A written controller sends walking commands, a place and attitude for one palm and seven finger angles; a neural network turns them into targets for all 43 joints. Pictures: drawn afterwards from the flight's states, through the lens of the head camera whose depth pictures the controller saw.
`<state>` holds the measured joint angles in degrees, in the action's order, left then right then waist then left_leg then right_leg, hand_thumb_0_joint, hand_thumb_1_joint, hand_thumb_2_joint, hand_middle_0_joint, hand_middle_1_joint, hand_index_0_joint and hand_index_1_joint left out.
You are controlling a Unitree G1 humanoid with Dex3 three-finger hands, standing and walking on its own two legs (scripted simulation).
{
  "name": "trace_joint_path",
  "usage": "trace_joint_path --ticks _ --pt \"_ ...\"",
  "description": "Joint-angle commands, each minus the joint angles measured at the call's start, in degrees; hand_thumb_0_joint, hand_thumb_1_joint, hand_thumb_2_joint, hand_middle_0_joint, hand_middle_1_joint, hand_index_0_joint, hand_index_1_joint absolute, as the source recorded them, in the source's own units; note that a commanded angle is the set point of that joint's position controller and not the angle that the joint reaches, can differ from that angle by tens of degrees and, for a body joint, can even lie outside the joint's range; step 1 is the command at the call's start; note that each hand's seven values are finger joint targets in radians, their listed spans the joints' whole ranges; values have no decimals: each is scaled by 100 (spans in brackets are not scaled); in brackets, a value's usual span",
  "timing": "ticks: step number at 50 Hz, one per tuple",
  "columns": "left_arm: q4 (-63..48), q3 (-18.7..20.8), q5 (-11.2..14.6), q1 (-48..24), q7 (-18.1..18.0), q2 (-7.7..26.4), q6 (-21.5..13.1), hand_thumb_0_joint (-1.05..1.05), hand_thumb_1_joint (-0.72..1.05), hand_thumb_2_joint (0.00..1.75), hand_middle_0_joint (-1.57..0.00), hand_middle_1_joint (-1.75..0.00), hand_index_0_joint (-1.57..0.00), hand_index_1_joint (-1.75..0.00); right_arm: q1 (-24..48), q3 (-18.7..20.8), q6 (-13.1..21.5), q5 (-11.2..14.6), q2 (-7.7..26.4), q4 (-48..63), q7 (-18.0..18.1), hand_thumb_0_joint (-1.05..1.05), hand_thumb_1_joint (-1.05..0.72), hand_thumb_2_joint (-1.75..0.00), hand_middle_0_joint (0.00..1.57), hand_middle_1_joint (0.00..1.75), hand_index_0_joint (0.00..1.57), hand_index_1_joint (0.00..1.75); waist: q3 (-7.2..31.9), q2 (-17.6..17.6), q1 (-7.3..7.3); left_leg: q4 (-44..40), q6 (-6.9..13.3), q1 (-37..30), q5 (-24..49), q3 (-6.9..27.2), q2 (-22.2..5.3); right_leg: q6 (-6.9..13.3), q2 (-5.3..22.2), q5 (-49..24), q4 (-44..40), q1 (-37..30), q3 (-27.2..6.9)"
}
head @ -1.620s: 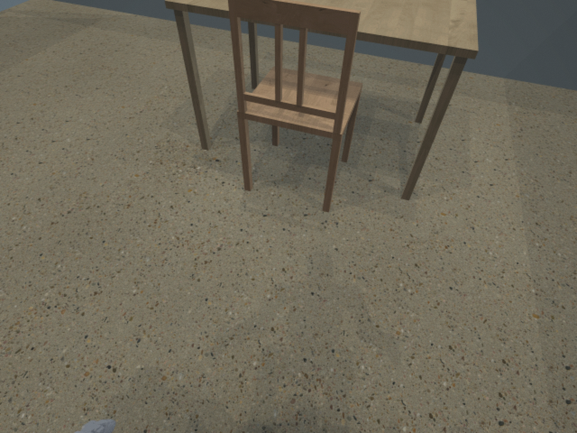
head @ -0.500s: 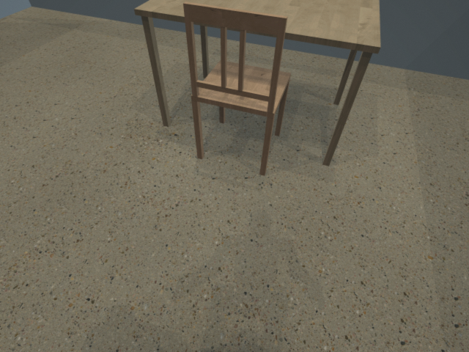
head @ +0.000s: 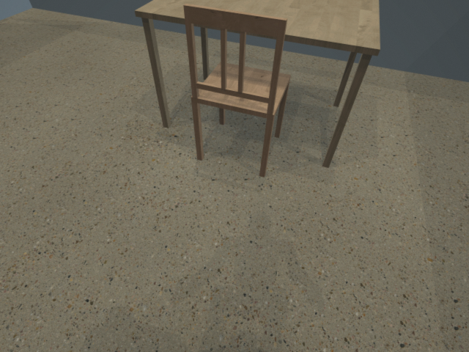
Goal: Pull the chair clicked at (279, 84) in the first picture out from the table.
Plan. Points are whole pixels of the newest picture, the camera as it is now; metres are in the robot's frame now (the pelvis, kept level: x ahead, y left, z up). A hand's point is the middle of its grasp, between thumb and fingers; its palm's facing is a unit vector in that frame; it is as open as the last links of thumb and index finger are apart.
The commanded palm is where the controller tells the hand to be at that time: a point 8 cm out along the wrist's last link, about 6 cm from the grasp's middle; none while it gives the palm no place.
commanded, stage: walk to a spot facing it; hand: left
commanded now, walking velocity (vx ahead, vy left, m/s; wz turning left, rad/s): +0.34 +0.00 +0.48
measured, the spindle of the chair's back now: (223, 60) +1.28 +0.12 -0.11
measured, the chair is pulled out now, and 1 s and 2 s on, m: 0.00 0.00 0.00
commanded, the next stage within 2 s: turn to face it in 1.06 s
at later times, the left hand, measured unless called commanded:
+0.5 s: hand out of the picture +0.13 +0.24 -0.18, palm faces +0.16 -0.98 -0.14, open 7.4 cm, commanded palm none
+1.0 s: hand (132, 277) +0.31 +0.26 -0.19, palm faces +0.35 -0.92 -0.20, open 7.2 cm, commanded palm none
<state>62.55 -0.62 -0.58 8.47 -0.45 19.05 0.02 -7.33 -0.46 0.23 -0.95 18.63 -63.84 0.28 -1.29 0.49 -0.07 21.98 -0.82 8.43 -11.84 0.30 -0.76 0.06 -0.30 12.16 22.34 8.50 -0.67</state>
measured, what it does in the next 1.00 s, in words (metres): walks ahead, turning left: right foot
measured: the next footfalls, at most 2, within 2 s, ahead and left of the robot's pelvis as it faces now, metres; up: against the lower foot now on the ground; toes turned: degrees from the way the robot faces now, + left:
right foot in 0.70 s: +0.40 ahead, -0.05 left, +0.00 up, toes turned +4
left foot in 1.12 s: +0.51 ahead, +0.25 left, +0.00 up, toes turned +30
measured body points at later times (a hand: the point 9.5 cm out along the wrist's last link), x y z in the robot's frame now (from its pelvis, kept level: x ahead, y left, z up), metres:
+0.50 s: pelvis +0.12 +0.06 +0.00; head +0.14 +0.08 +0.45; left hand +0.12 +0.29 -0.16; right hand +0.06 -0.15 -0.14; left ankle +0.04 +0.13 -0.74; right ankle +0.21 -0.09 -0.68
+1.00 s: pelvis +0.36 +0.07 -0.01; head +0.37 +0.09 +0.44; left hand +0.29 +0.31 -0.17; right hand +0.50 -0.15 -0.14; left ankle +0.40 +0.22 -0.70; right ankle +0.36 -0.05 -0.74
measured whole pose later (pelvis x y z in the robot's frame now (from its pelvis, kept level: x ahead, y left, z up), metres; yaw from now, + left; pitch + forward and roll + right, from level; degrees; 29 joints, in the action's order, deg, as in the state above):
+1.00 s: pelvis +0.36 +0.07 -0.01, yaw +19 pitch +0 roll -2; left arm 61.1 2.9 -1.7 16.4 -0.8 11.8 -4.2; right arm -10.9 4.2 1.0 -1.6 11.5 -57.7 -1.5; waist -2.1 -0.1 -0.5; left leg 49.1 0.3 32.3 -12.3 -4.7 -7.4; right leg -0.7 3.3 16.7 24.4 6.9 14.8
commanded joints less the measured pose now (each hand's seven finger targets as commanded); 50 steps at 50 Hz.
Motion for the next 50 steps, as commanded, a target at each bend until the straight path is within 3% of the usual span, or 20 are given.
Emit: trace_joint_path --ticks 1,3,5,9,10,11,12,14,15,19,29,31,33,34,35,36,38,40,43,50 --pt "-249 215 -57 480 10 708 57 0 90 90 -20 -30 -20 -30 -236 106 -63 -53 435 309 -40 0 -90 -90 20 30 20 30 -321 431 148 269 163 1119 -1612 278 -151 223 887 2390 -742 149 -891" --pt "-329 331 -68 762 10 896 47 0 90 90 -20 -30 -20 -30 -304 149 -67 -51 331 465 -43 0 -90 -90 20 30 20 30 -471 1028 222 1345 136 1634 -1503 -138 3 577 1532 3046 -1220 110 -1526" --pt "-391 404 -69 940 -10 888 -63 0 90 90 -20 -30 -20 -30 -260 210 -6 -31 281 647 -76 0 -90 -90 20 30 20 30 -481 926 230 2070 162 1992 -1524 -151 -222 940 1979 2588 -1316 -103 -1730" --pt "-500 432 -67 630 1 645 -151 0 90 90 -20 -30 -20 -30 -1067 244 116 5 -65 537 -146 0 -90 -90 20 30 20 30 -315 403 -225 813 183 351 -791 -559 -190 645 1605 1592 -415 773 -343" --pt "-530 398 -37 659 23 434 -113 0 90 90 -20 -30 -20 -30 -1572 285 136 0 47 371 -108 0 -90 -90 20 30 20 30 -276 -176 -374 346 244 -410 -951 -255 -235 399 1185 1692 309 1373 145" --pt "-658 334 -3 623 76 32 -87 0 90 90 -20 -30 -20 -30 -2178 431 170 -68 495 235 -51 0 -90 -90 20 30 20 30 -286 -1594 -593 -581 674 -851 -2038 1588 -1298 27 479 1724 1984 2304 819" --pt "-952 283 -52 215 70 -122 -133 0 90 90 -20 -30 -20 -30 -2723 497 199 -76 751 145 0 0 -90 -90 20 30 20 30 -453 -1891 -730 -1417 1199 -938 -2311 3192 -2105 -59 99 2264 3360 3191 752" --pt "-947 331 -106 -33 81 -71 -222 0 90 90 -20 -30 -20 -30 -2390 418 234 -3 352 204 50 0 -90 -90 20 30 20 30 -641 -690 -494 -1352 1436 -579 -1911 2994 -2042 52 579 1460 4289 3528 90" --pt "-827 339 -112 71 121 -147 -246 0 90 90 -20 -30 -20 -30 -2199 368 303 0 154 245 70 0 -90 -90 20 30 20 30 -609 -561 -396 -1343 1345 -521 -1425 2486 -1848 6 722 1082 4291 3430 28" --pt "-602 319 -94 463 156 -420 -188 0 90 90 -20 -30 -20 -30 -2142 320 462 48 -214 114 141 0 -90 -90 20 30 20 30 -309 -564 -129 -1167 1179 -570 619 1185 -1272 -184 771 335 3883 2938 269" --pt "-1015 377 -48 -722 177 -675 -245 0 90 90 -20 -30 -20 -30 -2569 392 466 -35 -373 -219 167 0 -90 -90 20 30 20 30 -737 -742 -393 -1015 1106 -758 1715 662 -1251 -131 587 -117 1738 2534 687" --pt "-1008 415 -49 -613 178 -646 -280 0 90 90 -20 -30 -20 -30 -2476 416 456 -48 -305 -226 181 0 -90 -90 20 30 20 30 -678 -730 -278 -690 1044 -679 2416 588 -1263 -2 430 26 1418 1917 774" --pt "-730 488 -72 433 151 -466 -345 0 90 90 -20 -30 -20 -30 -2305 425 444 -12 -223 -192 184 0 -90 -90 20 30 20 30 -194 -563 235 604 826 -504 3493 365 -1036 128 143 -180 931 462 960" --pt "-473 583 -108 1417 106 -151 -414 0 90 90 -20 -30 -20 -30 -2220 439 452 23 -246 -119 148 0 -90 -90 20 30 20 30 378 -177 648 1883 625 320 3013 247 -841 316 496 -354 794 -1052 490" --pt "-244 763 -170 2308 10 499 -468 0 90 90 -20 -30 -20 -30 -2394 387 501 96 -568 65 81 0 -90 -90 20 30 20 30 1234 1059 870 3916 354 1871 443 -258 -28 871 2202 -346 341 -2600 -1695" --pt "-126 770 -52 2599 2 815 -438 0 90 90 -20 -30 -20 -30 -2097 362 493 103 -624 249 82 0 -90 -90 20 30 20 30 1290 1075 800 5394 349 2606 -1976 -5 210 1276 3064 -482 -408 -2475 -3030" --pt "-395 639 -67 1407 -13 227 -421 0 90 90 -20 -30 -20 -30 -1443 446 409 23 -679 385 5 0 -90 -90 20 30 20 30 213 584 474 5850 377 2912 -1120 188 -466 1074 2706 1411 -913 -713 -2301" --pt "-496 458 -112 818 -53 -354 -463 0 90 90 -20 -30 -20 -30 -1404 416 245 -43 -865 359 -58 0 -90 -90 20 30 20 30 -306 409 49 5298 290 2489 -600 177 -756 726 2287 968 -1090 562 -867" --pt "-443 410 -129 823 -50 -455 -503 0 90 90 -20 -30 -20 -30 -1423 421 72 -57 -890 398 -114 0 -90 -90 20 30 20 30 -305 661 -172 4407 103 2307 -357 -89 -796 601 1991 242 -1200 884 157" --pt "-344 462 -122 1139 -26 23 -491 0 90 90 -20 -30 -20 -30 -240 370 160 -39 -773 1001 -344 0 -90 -90 20 30 20 30 -402 477 83 1997 153 1874 49 -704 -576 535 1941 -509 -896 225 860"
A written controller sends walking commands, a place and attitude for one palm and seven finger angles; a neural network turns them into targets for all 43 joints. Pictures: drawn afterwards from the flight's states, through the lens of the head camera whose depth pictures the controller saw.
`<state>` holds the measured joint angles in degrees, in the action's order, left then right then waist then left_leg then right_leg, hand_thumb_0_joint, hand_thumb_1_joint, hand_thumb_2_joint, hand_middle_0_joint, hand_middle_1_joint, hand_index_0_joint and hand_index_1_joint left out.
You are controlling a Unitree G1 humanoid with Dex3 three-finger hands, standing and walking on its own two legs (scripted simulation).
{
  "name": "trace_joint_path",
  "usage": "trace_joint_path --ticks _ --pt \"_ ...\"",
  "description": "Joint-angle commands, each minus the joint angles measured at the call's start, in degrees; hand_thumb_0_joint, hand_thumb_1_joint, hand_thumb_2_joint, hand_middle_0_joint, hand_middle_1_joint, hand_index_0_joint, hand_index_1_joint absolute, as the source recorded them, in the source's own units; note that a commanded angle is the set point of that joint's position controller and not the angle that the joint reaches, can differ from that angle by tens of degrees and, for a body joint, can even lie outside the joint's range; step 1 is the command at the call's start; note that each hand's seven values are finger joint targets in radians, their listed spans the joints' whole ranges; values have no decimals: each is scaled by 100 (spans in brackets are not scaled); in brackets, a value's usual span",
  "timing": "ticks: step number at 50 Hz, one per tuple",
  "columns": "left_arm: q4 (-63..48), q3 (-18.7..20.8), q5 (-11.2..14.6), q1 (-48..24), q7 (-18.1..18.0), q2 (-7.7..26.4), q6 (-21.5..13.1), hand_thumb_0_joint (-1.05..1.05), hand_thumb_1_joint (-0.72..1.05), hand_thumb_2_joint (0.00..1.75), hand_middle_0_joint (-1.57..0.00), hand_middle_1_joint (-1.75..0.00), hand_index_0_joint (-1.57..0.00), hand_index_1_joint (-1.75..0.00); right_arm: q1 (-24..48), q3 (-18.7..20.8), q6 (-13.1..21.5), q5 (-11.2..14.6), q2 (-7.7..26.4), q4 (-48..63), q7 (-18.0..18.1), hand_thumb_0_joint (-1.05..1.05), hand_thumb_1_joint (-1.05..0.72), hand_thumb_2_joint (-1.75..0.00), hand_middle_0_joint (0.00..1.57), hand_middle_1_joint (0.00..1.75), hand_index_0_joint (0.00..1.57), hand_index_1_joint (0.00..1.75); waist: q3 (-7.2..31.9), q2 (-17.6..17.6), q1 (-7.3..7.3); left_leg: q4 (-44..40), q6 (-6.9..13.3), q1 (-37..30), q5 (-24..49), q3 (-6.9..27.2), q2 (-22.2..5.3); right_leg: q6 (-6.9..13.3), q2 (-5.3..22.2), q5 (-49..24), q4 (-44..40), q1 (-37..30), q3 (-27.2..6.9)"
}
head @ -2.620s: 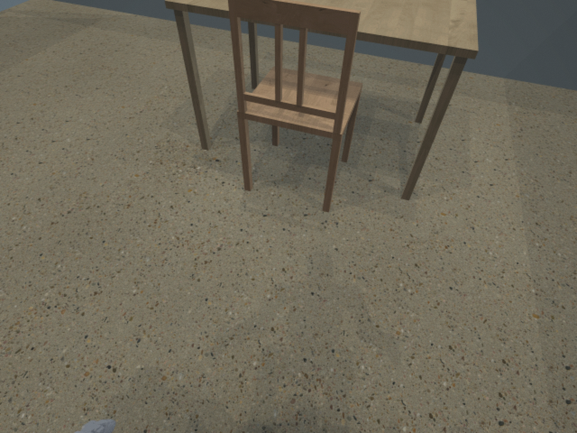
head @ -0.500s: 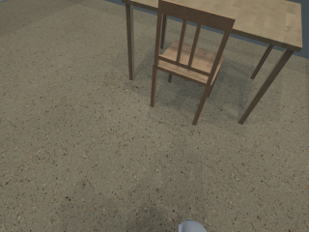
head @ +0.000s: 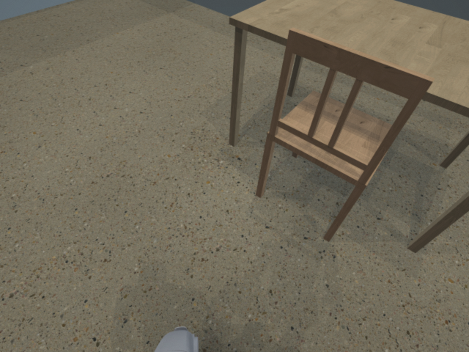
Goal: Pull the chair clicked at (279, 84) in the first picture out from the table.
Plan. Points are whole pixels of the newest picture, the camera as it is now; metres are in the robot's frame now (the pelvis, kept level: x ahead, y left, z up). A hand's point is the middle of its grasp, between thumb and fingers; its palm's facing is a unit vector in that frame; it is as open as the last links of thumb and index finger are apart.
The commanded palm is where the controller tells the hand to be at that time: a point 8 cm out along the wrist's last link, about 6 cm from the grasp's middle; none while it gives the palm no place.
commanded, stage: walk to a spot facing it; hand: left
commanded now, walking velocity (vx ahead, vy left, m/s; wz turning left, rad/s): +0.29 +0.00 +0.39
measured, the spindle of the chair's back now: (321, 105) +0.89 -0.26 -0.10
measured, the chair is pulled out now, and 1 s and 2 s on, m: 0.00 0.00 0.00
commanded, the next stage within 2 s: turn to face it in 0.06 s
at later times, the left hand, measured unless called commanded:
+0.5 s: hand (133, 307) +0.23 +0.22 -0.17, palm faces +0.00 -0.98 -0.18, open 7.3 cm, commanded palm none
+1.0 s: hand (162, 232) +0.40 +0.19 -0.16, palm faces -0.28 -0.93 -0.23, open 7.4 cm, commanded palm none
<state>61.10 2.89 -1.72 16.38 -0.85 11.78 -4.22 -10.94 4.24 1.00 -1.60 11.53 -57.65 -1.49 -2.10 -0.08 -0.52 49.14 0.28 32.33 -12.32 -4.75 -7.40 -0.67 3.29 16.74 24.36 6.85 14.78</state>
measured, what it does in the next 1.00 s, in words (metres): walks ahead, turning right: left foot, then right foot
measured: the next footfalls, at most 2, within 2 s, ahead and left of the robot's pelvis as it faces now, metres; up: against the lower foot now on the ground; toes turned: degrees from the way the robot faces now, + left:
left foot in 0.12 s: +0.20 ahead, +0.13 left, +0.00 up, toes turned +11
right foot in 0.62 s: +0.28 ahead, -0.09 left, +0.00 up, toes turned -16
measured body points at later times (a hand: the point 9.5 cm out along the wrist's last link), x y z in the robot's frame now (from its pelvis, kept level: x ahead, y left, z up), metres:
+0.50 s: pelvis +0.19 +0.04 +0.00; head +0.21 +0.05 +0.45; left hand +0.23 +0.27 -0.16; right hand +0.22 -0.20 -0.14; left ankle +0.16 +0.12 -0.74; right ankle +0.24 -0.09 -0.69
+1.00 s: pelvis +0.25 +0.03 +0.00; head +0.29 +0.02 +0.45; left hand +0.42 +0.24 -0.15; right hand +0.27 -0.24 -0.14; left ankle +0.31 +0.16 -0.73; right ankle +0.24 -0.08 -0.74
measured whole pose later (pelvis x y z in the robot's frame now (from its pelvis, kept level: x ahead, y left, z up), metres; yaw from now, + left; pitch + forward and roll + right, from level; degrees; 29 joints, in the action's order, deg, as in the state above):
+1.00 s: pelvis +0.25 +0.03 +0.00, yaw -20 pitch +1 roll +0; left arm 52.8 4.1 -1.1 9.2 0.3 13.1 2.7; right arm -7.9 2.4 -1.2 -0.6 12.2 -51.9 1.6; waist -3.5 0.9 0.7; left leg 37.3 -3.6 19.3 -20.4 -2.5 -3.6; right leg 1.5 -2.9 12.7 30.0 18.1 -3.3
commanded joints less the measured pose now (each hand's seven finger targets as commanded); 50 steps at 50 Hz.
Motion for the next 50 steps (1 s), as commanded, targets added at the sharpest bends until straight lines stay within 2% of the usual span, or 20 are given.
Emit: trace_joint_path --ticks 1,3,4,5,6,7,10,13,20,24,27,29,30,31,32,34,36,46,49,50 --pt "-195 126 -6 373 18 840 -45 0 90 90 -20 -30 -20 -30 175 -89 89 27 -2 434 -172 0 -90 -90 20 30 20 30 -311 545 125 -823 82 -645 13 -255 137 601 1632 -1083 -1002 298 -655" --pt "-201 156 5 360 23 935 -11 0 90 90 -20 -30 -20 -30 -36 -50 112 10 193 435 -142 0 -90 -90 20 30 20 30 -274 514 -72 -1199 161 -1306 -125 -431 332 528 1607 -1706 -378 293 -443" --pt "-205 168 23 304 26 958 13 0 90 90 -20 -30 -20 -30 -661 15 138 -17 430 280 -110 0 -90 -90 20 30 20 30 44 139 -379 -1603 209 -2291 63 -441 478 389 1434 -2030 646 552 -165" --pt "-307 159 64 451 70 778 38 0 90 90 -20 -30 -20 -30 -1491 154 174 -71 1013 120 -25 0 -90 -90 20 30 20 30 722 -977 -718 -2159 508 -3610 41 648 -138 104 908 -1417 2442 1284 78" --pt "-569 95 134 469 135 505 51 0 90 90 -20 -30 -20 -30 -2003 277 193 -46 1694 41 65 0 -90 -90 20 30 20 30 1014 -2367 -764 -3067 1114 -4363 742 3075 -1627 -202 -15 1754 4362 2785 -136" --pt "-676 81 84 154 76 653 72 0 90 90 -20 -30 -20 -30 -1808 214 155 46 1600 -9 131 0 -90 -90 20 30 20 30 1118 -1512 -735 -3310 1272 -4112 342 3129 -1815 -53 145 1744 5014 3013 -981" --pt "-294 16 54 225 94 385 125 0 90 90 -20 -30 -20 -30 -686 -56 293 53 783 222 258 0 -90 -90 20 30 20 30 416 -491 -165 -3236 912 -2860 1932 1525 -1291 -94 599 522 4893 2818 -1340" --pt "-47 -43 68 701 36 134 337 0 90 90 -20 -30 -20 -30 -460 -172 354 76 565 135 295 0 -90 -90 20 30 20 30 532 -476 130 -3236 775 -2494 3260 394 -1033 -141 470 336 4208 2086 -1335" --pt "-380 114 40 125 73 52 587 0 90 90 -20 -30 -20 -30 -381 -87 209 40 564 106 341 0 -90 -90 20 30 20 30 -75 -601 128 -3275 818 -2319 2877 -288 -1111 -162 288 -98 3032 2154 -1178" --pt "-674 158 35 -382 118 83 593 0 90 90 -20 -30 -20 -30 -511 13 92 5 693 69 355 0 -90 -90 20 30 20 30 -146 -766 -59 -2910 783 -2671 2754 -342 -1285 -99 181 126 2179 2014 -976" --pt "-816 188 25 -392 141 147 559 0 90 90 -20 -30 -20 -30 -466 78 16 0 796 96 346 0 -90 -90 20 30 20 30 -28 -846 -27 -2374 620 -2885 2774 -517 -1352 1 5 142 1640 1647 -800" --pt "-746 232 3 51 146 382 460 0 90 90 -20 -30 -20 -30 -482 97 -9 45 828 152 311 0 -90 -90 20 30 20 30 250 -385 248 -1199 284 -2566 2810 -809 -1088 92 -138 -763 578 605 -714" --pt "-665 339 -37 532 97 925 362 0 90 90 -20 -30 -20 -30 -549 63 -20 100 661 278 270 0 -90 -90 20 30 20 30 611 732 458 273 -108 -1331 1397 -1112 -653 501 778 -2604 214 -675 -1986" --pt "-569 436 46 979 40 1429 337 0 90 90 -20 -30 -20 -30 -320 -23 -21 124 349 543 259 0 -90 -90 20 30 20 30 846 1733 577 1861 -449 -56 -2342 -827 280 1407 2156 -5247 -67 -1180 -3797" --pt "-595 423 130 1020 -42 1363 370 0 90 90 -20 -30 -20 -30 58 -38 -93 143 426 662 343 0 -90 -90 20 30 20 30 1038 1197 671 2144 -390 -50 -2515 231 171 1650 2098 -4884 -233 -875 -3795" --pt "-897 388 125 31 -98 1057 448 0 90 90 -20 -30 -20 -30 154 -12 -145 109 517 618 324 0 -90 -90 20 30 20 30 667 711 359 2221 -406 138 -1666 462 -92 1482 1586 -3064 -412 -342 -3249" --pt "-1070 326 86 -481 -82 934 437 0 90 90 -20 -30 -20 -30 -82 -31 -216 62 434 496 290 0 -90 -90 20 30 20 30 557 483 78 1762 -484 -228 -1248 388 -47 1209 1234 -2761 -497 252 -2716" --pt "-1235 434 33 -704 47 1264 564 0 90 90 -20 -30 -20 -30 -86 -55 -184 114 484 804 308 0 -90 -90 20 30 20 30 636 872 94 -671 -437 -1102 -1155 153 419 1143 812 -2253 -287 409 -3066" --pt "-1289 411 81 -941 54 1196 626 0 90 90 -20 -30 -20 -30 -572 -57 -122 127 561 710 345 0 -90 -90 20 30 20 30 615 825 -171 -2196 -369 -2115 -220 66 457 760 563 -1933 141 886 -3021" --pt "-1384 364 125 -919 76 986 649 0 90 90 -20 -30 -20 -30 -711 -31 -73 97 803 691 365 0 -90 -90 20 30 20 30 632 176 -207 -2841 -223 -2681 -26 434 55 489 171 -1441 611 1371 -2753"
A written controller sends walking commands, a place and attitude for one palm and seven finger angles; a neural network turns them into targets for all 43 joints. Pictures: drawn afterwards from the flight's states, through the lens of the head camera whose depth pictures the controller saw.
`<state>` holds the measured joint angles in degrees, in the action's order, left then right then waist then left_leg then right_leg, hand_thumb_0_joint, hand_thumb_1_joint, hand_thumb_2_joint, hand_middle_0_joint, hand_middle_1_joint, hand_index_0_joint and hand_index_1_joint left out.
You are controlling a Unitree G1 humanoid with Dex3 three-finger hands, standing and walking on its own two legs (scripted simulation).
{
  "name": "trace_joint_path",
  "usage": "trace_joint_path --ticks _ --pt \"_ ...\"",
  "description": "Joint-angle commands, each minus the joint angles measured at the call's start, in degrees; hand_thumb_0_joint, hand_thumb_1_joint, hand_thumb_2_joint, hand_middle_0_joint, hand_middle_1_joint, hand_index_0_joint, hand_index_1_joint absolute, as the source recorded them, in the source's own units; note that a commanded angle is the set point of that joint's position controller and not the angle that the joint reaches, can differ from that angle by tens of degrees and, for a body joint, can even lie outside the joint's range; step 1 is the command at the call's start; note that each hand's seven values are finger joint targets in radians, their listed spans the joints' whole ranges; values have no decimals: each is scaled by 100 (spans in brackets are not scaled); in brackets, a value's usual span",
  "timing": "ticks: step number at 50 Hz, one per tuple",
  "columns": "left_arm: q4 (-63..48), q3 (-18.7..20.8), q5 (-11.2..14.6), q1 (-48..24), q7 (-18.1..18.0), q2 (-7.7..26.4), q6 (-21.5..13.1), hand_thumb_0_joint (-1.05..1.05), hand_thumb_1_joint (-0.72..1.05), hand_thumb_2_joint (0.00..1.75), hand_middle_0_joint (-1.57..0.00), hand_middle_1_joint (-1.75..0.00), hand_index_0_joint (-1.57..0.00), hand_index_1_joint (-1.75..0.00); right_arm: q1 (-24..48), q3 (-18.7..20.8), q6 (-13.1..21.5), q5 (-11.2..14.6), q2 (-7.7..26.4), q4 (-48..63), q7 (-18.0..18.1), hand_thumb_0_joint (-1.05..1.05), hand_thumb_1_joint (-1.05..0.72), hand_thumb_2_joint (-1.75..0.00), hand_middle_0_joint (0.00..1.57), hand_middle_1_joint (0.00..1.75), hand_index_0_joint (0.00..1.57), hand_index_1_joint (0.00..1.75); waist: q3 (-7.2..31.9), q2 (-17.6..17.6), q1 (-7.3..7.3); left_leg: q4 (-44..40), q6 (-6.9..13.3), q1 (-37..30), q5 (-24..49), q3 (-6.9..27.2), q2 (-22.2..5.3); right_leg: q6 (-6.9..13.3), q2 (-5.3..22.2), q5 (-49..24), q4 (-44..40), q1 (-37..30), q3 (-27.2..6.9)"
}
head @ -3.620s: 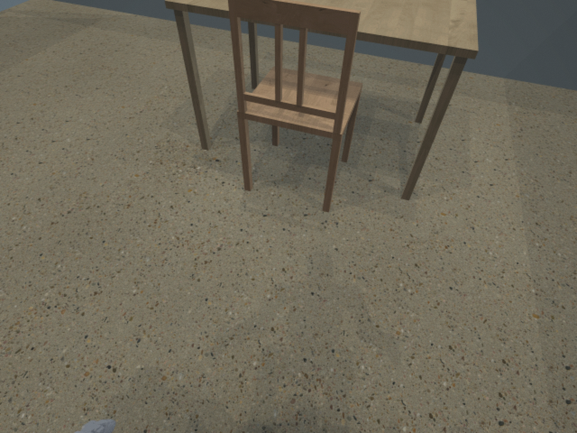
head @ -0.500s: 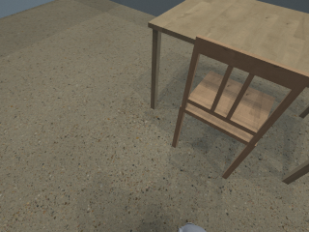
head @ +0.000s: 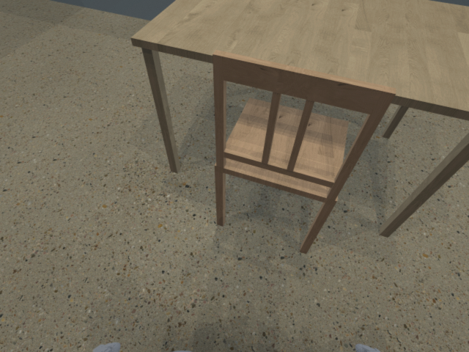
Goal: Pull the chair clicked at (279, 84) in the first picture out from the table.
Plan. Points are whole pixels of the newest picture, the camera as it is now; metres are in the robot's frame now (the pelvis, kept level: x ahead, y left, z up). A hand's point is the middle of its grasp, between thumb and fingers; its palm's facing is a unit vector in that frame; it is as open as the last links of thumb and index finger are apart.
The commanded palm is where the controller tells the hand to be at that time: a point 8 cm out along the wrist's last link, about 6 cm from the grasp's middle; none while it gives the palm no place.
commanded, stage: turn to face it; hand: left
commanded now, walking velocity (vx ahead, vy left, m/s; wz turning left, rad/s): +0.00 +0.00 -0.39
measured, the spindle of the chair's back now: (270, 130) +0.70 -0.06 -0.10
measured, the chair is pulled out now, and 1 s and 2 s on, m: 0.00 0.00 0.00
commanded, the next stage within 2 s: take the last steps up to it in 0.26 s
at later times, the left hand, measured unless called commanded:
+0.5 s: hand out of the picture +0.14 +0.16 -0.15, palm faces -0.19 -0.95 -0.24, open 7.4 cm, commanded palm none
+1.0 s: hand (174, 321) +0.20 +0.14 -0.17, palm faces -0.24 -0.96 -0.14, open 7.4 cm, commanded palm none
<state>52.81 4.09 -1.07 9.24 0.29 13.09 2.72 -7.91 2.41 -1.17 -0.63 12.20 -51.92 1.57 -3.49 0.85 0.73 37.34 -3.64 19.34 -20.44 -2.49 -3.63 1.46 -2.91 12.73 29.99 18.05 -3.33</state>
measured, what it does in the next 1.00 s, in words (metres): walks ahead, turning right: left foot, then right foot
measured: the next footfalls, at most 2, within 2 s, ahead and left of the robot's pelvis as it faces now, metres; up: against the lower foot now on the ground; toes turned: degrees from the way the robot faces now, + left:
left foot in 0.02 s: +0.05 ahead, +0.14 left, +0.00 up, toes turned +3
right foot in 0.38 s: +0.02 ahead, -0.12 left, +0.00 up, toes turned -15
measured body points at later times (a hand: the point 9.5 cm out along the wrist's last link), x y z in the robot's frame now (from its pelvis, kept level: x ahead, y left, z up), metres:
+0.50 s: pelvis +0.02 -0.02 +0.00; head +0.05 -0.04 +0.45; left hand +0.15 +0.21 -0.13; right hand -0.03 -0.26 -0.16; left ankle +0.01 +0.13 -0.68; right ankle -0.02 -0.10 -0.73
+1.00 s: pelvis +0.13 -0.03 +0.01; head +0.15 -0.02 +0.46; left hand +0.21 +0.19 -0.16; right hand +0.05 -0.23 -0.13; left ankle +0.11 +0.08 -0.73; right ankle +0.10 -0.17 -0.67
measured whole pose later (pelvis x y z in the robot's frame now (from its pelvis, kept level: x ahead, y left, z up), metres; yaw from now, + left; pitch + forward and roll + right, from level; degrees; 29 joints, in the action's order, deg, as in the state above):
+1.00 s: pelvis +0.13 -0.03 +0.01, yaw -16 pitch +1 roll +0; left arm 61.0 3.4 -1.2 15.0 1.1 11.1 0.1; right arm -20.5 0.4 3.6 -1.7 6.2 -61.3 1.7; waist -1.7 2.7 -0.3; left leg 20.5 0.7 5.7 -15.2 -8.6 -2.7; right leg 0.6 3.3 16.8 55.2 28.1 1.8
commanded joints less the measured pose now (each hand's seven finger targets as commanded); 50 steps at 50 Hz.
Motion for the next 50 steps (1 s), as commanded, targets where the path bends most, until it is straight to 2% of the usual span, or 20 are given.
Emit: trace_joint_path --ticks 1,2,6,9,13,17,18,19,20,21,24,33,36,37,38,39,41,43,45,50 --pt "-672 194 95 -38 14 508 -29 0 90 90 -20 -30 -20 -30 -961 229 161 -78 1259 234 48 0 -90 -90 20 30 20 30 684 -1560 -258 -2187 686 -1717 1338 1706 -1675 -85 44 773 1196 1269 -195" --pt "-703 192 26 12 26 565 -46 0 90 90 -20 -30 -20 -30 -811 228 109 -85 1408 385 22 0 -90 -90 20 30 20 30 531 -1783 -227 -2408 1194 -1214 1335 2183 -2397 -215 52 2095 2452 1394 170" --pt "-453 230 -5 93 120 584 2 0 90 90 -20 -30 -20 -30 -178 85 152 -119 903 490 72 0 -90 -90 20 30 20 30 230 -967 31 -2109 1080 -824 2141 610 -1436 -377 397 1210 3664 1303 172" --pt "-458 126 36 -35 111 434 4 0 90 90 -20 -30 -20 -30 -563 120 166 -87 877 305 79 0 -90 -90 20 30 20 30 460 -1101 -148 -1748 1173 -1549 3607 170 -1398 -441 471 1354 2875 1183 458" --pt "-493 32 44 -319 100 290 -20 0 90 90 -20 -30 -20 -30 -976 229 112 -104 1086 50 26 0 -90 -90 20 30 20 30 597 -1300 -397 -1522 1177 -1823 3940 6 -1496 -354 406 1472 1571 612 781" --pt "-280 42 34 166 61 373 -137 0 90 90 -20 -30 -20 -30 -920 278 83 -50 1099 -59 -21 0 -90 -90 20 30 20 30 753 -1142 -148 -890 757 -1393 3384 -307 -1323 -196 316 6 -359 -607 937" --pt "-162 88 9 491 16 607 -191 0 90 90 -20 -30 -20 -30 -927 261 88 -9 930 -64 -44 0 -90 -90 20 30 20 30 935 -568 -10 -375 481 -834 2559 -491 -1134 -74 708 -948 -875 -1440 471" --pt "-51 175 -44 751 -60 1182 -270 0 90 90 -20 -30 -20 -30 -942 150 91 15 492 52 -79 0 -90 -90 20 30 20 30 1050 1009 71 630 119 701 125 -951 -536 383 2008 -2438 -1092 -2553 -1002" --pt "39 190 30 1077 -78 1349 -247 0 90 90 -20 -30 -20 -30 -519 80 35 0 397 197 -30 0 -90 -90 20 30 20 30 1010 1126 340 1541 50 1063 -1686 -403 -234 1014 2602 -2881 -1093 -2170 -1395" --pt "103 206 21 1063 -103 1219 -260 0 90 90 -20 -30 -20 -30 -333 74 2 -30 442 156 -2 0 -90 -90 20 30 20 30 855 1582 357 2139 126 1348 -1603 -3 -210 1149 2297 -2341 -1252 -1893 -1469" --pt "41 100 23 403 -116 694 -309 0 90 90 -20 -30 -20 -30 -564 136 66 -92 452 -152 -110 0 -90 -90 20 30 20 30 340 720 -48 2554 118 1399 -448 11 -355 1016 1697 -738 -1460 -1369 -662" --pt "398 85 -27 794 -51 719 -469 0 90 90 -20 -30 -20 -30 -401 96 259 -89 223 -175 -198 0 -90 -90 20 30 20 30 3 533 18 456 250 540 -216 -242 -105 1109 1634 323 -1742 -929 -826" --pt "476 79 21 630 -33 617 -437 0 90 90 -20 -30 -20 -30 -1145 66 359 -90 191 -443 -133 0 -90 -90 20 30 20 30 13 451 -340 -823 309 -872 550 -464 95 818 1241 722 -1195 -291 -514" --pt "497 35 48 661 -11 429 -427 0 90 90 -20 -30 -20 -30 -1576 78 420 -98 380 -635 -84 0 -90 -90 20 30 20 30 145 -169 -489 -1291 363 -1679 454 -167 -62 645 932 664 -396 159 -320" --pt "414 -18 89 763 47 104 -422 0 90 90 -20 -30 -20 -30 -2094 181 462 -179 897 -747 -40 0 -90 -90 20 30 20 30 257 -1582 -628 -2025 808 -2310 -247 1591 -1329 337 271 1117 1144 1155 261" --pt "208 -36 45 563 60 76 -446 0 90 90 -20 -30 -20 -30 -2469 252 396 -163 1252 -711 5 0 -90 -90 20 30 20 30 110 -1836 -710 -2779 1329 -2043 -887 3082 -2298 203 18 1983 2443 1690 606" --pt "254 35 -44 318 71 224 -399 0 90 90 -20 -30 -20 -30 -1882 136 398 -143 818 -660 58 0 -90 -90 20 30 20 30 -396 -1191 -496 -3029 1408 -1244 -1325 2571 -2110 219 512 1336 3627 2038 92" --pt "426 32 -62 497 133 96 -414 0 90 90 -20 -30 -20 -30 -1422 13 498 -107 420 -572 58 0 -90 -90 20 30 20 30 -395 -665 -230 -2885 1215 -1102 191 1394 -1572 82 688 618 3514 1811 154" --pt "543 -9 -24 749 116 -55 -377 0 90 90 -20 -30 -20 -30 -1405 -12 571 -71 347 -630 70 0 -90 -90 20 30 20 30 -83 -730 -78 -2668 1212 -1282 1823 590 -1359 -44 726 390 3232 1558 283" --pt "426 -105 -6 280 82 -225 -366 0 90 90 -20 -30 -20 -30 -1695 57 527 -98 403 -881 40 0 -90 -90 20 30 20 30 -99 -833 -232 -2313 1232 -1477 3214 -84 -1235 -101 736 379 1586 1141 756"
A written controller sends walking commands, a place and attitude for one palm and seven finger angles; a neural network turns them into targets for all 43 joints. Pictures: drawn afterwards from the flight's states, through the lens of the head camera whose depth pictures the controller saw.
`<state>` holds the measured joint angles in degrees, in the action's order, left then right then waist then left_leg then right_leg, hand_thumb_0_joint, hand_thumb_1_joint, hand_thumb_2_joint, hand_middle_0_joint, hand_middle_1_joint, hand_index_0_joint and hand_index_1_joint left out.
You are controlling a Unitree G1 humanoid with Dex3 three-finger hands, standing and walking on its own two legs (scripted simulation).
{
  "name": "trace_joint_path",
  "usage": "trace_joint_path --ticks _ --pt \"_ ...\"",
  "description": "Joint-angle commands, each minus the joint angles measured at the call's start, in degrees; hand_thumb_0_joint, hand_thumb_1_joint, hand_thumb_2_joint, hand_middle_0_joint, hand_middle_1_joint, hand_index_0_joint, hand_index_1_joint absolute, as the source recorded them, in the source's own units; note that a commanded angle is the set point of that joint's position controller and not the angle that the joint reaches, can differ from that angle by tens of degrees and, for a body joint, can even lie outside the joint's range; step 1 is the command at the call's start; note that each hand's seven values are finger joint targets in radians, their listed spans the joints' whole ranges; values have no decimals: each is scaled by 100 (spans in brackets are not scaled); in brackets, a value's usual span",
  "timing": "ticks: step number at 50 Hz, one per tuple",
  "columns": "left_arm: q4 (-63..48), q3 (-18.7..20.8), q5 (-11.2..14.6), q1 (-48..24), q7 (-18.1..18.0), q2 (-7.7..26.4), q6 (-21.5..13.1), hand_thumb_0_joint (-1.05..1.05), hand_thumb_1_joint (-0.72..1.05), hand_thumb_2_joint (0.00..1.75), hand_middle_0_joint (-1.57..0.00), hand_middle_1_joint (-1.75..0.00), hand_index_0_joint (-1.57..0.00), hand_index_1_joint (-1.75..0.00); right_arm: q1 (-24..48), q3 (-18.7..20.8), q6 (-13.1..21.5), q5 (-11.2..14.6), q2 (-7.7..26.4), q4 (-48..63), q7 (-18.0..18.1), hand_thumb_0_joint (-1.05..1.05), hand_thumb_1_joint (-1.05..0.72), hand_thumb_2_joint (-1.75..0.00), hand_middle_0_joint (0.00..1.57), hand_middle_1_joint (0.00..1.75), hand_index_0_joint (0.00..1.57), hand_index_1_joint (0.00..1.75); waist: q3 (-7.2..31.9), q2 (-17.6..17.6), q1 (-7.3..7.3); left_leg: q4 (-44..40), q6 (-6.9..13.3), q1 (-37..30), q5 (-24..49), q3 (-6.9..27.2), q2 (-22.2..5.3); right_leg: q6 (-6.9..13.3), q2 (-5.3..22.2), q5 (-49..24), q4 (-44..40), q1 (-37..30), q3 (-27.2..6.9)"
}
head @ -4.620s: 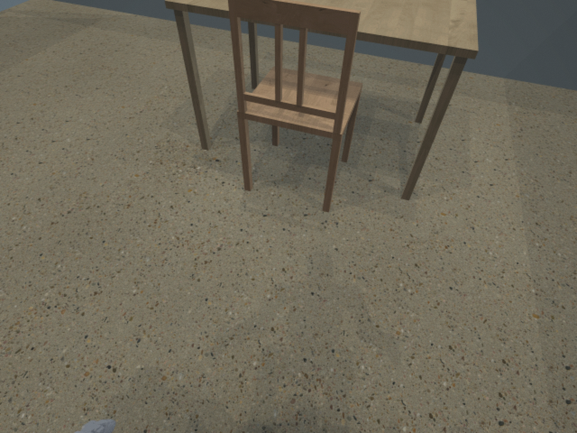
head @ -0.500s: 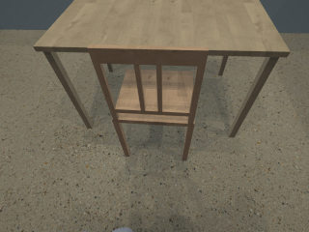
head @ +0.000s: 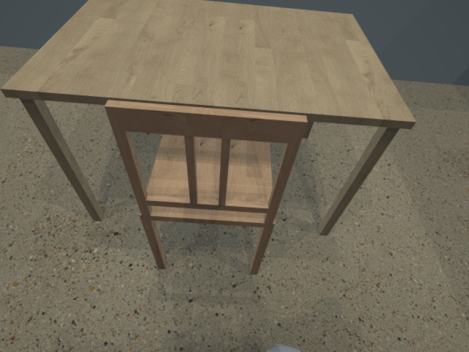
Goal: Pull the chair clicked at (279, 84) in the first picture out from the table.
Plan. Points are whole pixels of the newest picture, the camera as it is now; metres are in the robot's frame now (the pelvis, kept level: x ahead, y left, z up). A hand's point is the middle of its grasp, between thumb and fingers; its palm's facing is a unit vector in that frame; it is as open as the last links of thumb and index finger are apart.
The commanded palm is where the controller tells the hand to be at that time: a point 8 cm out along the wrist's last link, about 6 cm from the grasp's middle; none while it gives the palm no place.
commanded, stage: take the last steps up to it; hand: left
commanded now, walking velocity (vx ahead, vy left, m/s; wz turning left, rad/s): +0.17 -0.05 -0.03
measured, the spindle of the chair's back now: (192, 171) +0.55 +0.14 -0.11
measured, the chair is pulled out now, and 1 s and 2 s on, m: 0.00 0.00 0.00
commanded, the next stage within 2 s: come to a stop and stand still in 0.06 s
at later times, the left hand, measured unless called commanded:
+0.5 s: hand (156, 348) +0.16 +0.15 -0.19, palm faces +0.06 -0.98 -0.19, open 7.3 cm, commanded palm none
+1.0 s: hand out of the picture +0.03 +0.15 -0.18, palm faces +0.02 -0.97 -0.22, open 7.4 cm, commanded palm none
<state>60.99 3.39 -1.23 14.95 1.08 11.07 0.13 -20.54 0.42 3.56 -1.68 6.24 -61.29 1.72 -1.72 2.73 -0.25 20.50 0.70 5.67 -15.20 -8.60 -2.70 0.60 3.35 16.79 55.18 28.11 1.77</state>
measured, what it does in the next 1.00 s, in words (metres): steps on the spot: right foot, then left foot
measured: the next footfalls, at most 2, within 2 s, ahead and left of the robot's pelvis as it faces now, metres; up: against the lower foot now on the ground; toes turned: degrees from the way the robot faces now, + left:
right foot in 0.16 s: +0.16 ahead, -0.15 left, +0.00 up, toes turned -7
left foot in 0.50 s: +0.16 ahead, +0.05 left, +0.00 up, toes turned +2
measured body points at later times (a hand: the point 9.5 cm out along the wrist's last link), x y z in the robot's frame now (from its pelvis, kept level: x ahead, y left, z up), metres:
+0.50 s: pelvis +0.09 -0.02 -0.02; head +0.12 -0.01 +0.43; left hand +0.16 +0.21 -0.17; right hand +0.15 -0.26 -0.16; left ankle +0.12 +0.07 -0.74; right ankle +0.12 -0.15 -0.75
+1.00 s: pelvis +0.05 -0.03 -0.01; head +0.06 -0.03 +0.44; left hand +0.03 +0.20 -0.17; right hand +0.07 -0.26 -0.17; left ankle +0.12 +0.07 -0.75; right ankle +0.00 -0.15 -0.75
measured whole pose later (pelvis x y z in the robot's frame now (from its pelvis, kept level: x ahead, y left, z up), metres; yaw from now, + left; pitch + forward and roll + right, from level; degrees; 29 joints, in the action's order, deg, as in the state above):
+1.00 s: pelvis +0.05 -0.03 -0.01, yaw -1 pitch -1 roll +1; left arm 64.8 1.0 -1.0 17.4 -2.2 10.1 2.0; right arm -12.7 2.2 -1.5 -0.7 9.0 -62.6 1.7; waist -1.6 1.0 -0.3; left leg 23.0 1.8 16.2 -6.5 -6.8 -0.3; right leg 0.1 1.8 17.6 24.9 6.7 1.0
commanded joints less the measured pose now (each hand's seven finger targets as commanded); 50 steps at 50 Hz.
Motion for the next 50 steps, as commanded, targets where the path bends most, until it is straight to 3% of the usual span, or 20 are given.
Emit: trace_joint_path --ticks 1,4,6,7,8,9,12,14,19,22,24,25,26,27,28,31,42,46,48,50 --pt "-416 -38 10 -386 1 -41 -119 0 90 90 -20 -30 -20 -30 -464 275 25 -3 1013 7 11 0 -90 -90 20 30 20 30 -269 -1108 -182 -558 787 -58 2536 528 -1326 11 67 -15 -1222 -33 332" --pt "-389 -6 -5 -298 -8 3 -162 0 90 90 -20 -30 -20 -30 -350 328 -53 -4 1015 -57 -5 0 -90 -90 20 30 20 30 -312 -1107 -102 -213 691 338 1816 598 -1331 89 -85 -287 -1958 -817 511" --pt "-127 56 -23 403 -37 187 -231 0 90 90 -20 -30 -20 -30 -299 309 -79 27 946 -96 -31 0 -90 -90 20 30 20 30 -23 -766 222 635 426 644 1438 362 -967 133 -258 -861 -2687 -1974 671" --pt "51 129 -41 943 -80 555 -307 0 90 90 -20 -30 -20 -30 -356 280 -56 74 767 -98 -68 0 -90 -90 20 30 20 30 399 -94 469 1731 212 1281 884 113 -668 343 346 -1190 -2855 -3016 -104" --pt "159 235 -24 1367 -142 1063 -351 0 90 90 -20 -30 -20 -30 -537 201 -23 121 393 11 -89 0 -90 -90 20 30 20 30 823 1243 475 3199 -20 2265 -1330 -161 34 895 1663 -2276 -3349 -3788 -1855" --pt "112 195 59 1444 -181 1156 -331 0 90 90 -20 -30 -20 -30 -351 206 -131 165 556 134 -12 0 -90 -90 20 30 20 30 908 963 501 4042 -20 2124 -2287 406 57 1304 2146 -3093 -3735 -3215 -2291" --pt "-141 -4 12 -51 -314 535 -273 0 90 90 -20 -30 -20 -30 -256 143 -256 147 340 -111 48 0 -90 -90 20 30 20 30 358 118 -33 3727 -186 1609 -1504 860 -325 1170 1648 -4290 -3540 -1845 -1007" --pt "-228 0 -30 -306 -371 502 -206 0 90 90 -20 -30 -20 -30 -394 145 -382 178 175 -197 52 0 -90 -90 20 30 20 30 412 129 -116 2998 -236 1261 -1321 712 -200 1066 1478 -4433 -3409 -1584 -515" --pt "-267 69 -23 -260 -391 720 -27 0 90 90 -20 -30 -20 -30 47 228 -538 134 401 74 -5 0 -90 -90 20 30 20 30 310 436 84 2405 -311 1307 -929 582 -22 1082 1492 -3644 -3468 -1608 -555" --pt "-346 134 -32 -310 -404 818 26 0 90 90 -20 -30 -20 -30 152 279 -543 107 504 234 -27 0 -90 -90 20 30 20 30 322 621 40 1798 -326 1129 -526 569 12 989 1460 -3477 -3260 -1626 -543" --pt "-354 120 2 -448 -392 779 70 0 90 90 -20 -30 -20 -30 2 290 -510 104 532 194 -40 0 -90 -90 20 30 20 30 312 471 -109 748 -278 359 428 483 -23 667 1228 -2411 -2999 -1173 -391" --pt "-415 99 22 -402 -374 623 104 0 90 90 -20 -30 -20 -30 -92 300 -456 79 712 222 -46 0 -90 -90 20 30 20 30 280 -153 -124 311 -159 131 1167 800 -333 393 854 -1586 -2557 -929 -202" --pt "-480 46 48 -213 -356 334 151 0 90 90 -20 -30 -20 -30 97 327 -401 29 1031 375 -36 0 -90 -90 20 30 20 30 230 -1246 17 -132 279 411 2319 1807 -1249 12 205 -182 -2046 -774 217" --pt "-436 11 33 -266 -397 291 213 0 90 90 -20 -30 -20 -30 331 327 -389 14 1145 454 2 0 -90 -90 20 30 20 30 128 -2021 -31 -679 540 809 2794 2330 -1656 -128 -193 1423 -1019 -852 220" --pt "-393 30 18 -227 -404 365 269 0 90 90 -20 -30 -20 -30 488 304 -370 18 1132 515 86 0 -90 -90 20 30 20 30 112 -1674 -14 -739 628 1044 2498 2312 -1639 -99 -181 1538 -284 -872 -322" --pt "-177 29 10 120 -350 341 212 0 90 90 -20 -30 -20 -30 912 224 -313 42 993 579 131 0 -90 -90 20 30 20 30 322 -854 187 -433 818 491 2494 1680 -1350 -187 -181 900 280 -529 -525" --pt "12 -123 -1 312 -284 178 279 0 90 90 -20 -30 -20 -30 498 347 -431 52 1197 175 75 0 -90 -90 20 30 20 30 245 -1016 -158 -949 753 94 -57 1892 -1326 -189 -136 1107 -1548 -1003 -142" --pt "295 -174 18 908 -315 116 190 0 90 90 -20 -30 -20 -30 557 341 -456 84 1105 78 20 0 -90 -90 20 30 20 30 207 -934 58 -880 426 620 -690 1606 -956 -73 -206 129 -3274 -1941 138" --pt "360 -190 5 953 -354 289 109 0 90 90 -20 -30 -20 -30 457 293 -466 136 830 16 -10 0 -90 -90 20 30 20 30 42 -529 -4 -569 2 917 -821 1227 -489 129 214 133 -3901 -2084 -442" --pt "336 -238 33 661 -338 424 33 0 90 90 -20 -30 -20 -30 485 194 -479 130 592 -54 -42 0 -90 -90 20 30 20 30 -277 -56 -117 -114 -149 438 -348 895 -135 296 586 1005 -4318 -1004 -911"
